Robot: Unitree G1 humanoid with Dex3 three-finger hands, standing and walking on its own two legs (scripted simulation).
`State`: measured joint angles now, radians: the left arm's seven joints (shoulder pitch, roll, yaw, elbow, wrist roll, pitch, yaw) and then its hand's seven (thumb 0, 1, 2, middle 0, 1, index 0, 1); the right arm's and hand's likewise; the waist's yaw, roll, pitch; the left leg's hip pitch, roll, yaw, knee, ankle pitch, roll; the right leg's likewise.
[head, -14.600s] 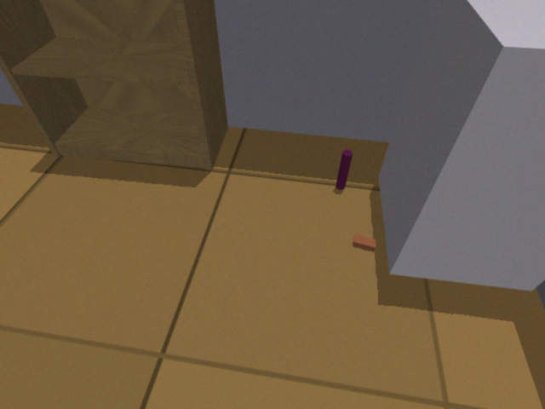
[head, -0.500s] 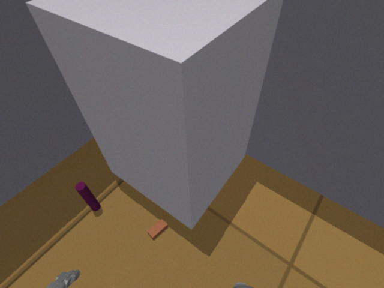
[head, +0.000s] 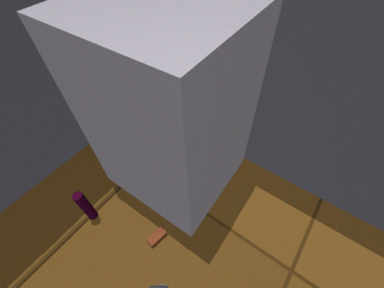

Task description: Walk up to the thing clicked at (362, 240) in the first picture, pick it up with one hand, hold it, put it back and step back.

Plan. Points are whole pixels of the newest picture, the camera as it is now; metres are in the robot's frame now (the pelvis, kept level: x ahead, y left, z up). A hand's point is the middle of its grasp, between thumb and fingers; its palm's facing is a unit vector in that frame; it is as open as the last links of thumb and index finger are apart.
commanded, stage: walk up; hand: left
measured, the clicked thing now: (156, 236) +0.47 +0.22 -0.75
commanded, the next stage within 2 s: none
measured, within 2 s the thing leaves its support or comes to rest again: neither
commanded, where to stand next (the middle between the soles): +0.08 +0.00 m, yaw -2 degrees
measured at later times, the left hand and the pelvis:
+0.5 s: hand out of the picture -0.02 +0.27 -0.15, palm faces -0.06 -0.92 -0.39, open 7.4 cm; pelvis -0.04 +0.00 +0.00, yaw -4 degrees
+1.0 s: hand out of the picture +0.06 +0.28 -0.16, palm faces -0.06 -0.91 -0.40, open 7.4 cm; pelvis -0.04 +0.00 -0.02, yaw -4 degrees
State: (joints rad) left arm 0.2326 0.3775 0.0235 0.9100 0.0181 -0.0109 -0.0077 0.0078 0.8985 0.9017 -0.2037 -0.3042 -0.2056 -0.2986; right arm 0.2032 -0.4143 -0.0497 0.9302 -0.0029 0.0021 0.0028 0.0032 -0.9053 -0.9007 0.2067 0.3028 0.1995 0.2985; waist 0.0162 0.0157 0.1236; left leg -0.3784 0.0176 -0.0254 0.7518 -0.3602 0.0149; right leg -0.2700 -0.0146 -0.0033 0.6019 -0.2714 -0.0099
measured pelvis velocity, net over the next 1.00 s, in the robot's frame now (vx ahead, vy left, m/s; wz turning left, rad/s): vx -0.04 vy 0.00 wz -0.07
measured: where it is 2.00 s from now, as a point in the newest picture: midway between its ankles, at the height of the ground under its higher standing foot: outside the picture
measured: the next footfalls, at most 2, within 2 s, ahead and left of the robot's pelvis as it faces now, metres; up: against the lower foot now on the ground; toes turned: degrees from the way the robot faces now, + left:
left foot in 0.06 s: +0.11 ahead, +0.13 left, +0.00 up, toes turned +1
right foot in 0.34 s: -0.06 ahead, -0.13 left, +0.00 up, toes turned -3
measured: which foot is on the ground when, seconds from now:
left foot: up 0.00-0.04, down 0.06-0.36, up 0.38-0.62, down 0.64-1.00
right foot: down 0.00-0.06, up 0.08-0.32, down 0.34-0.66, up 0.68-1.00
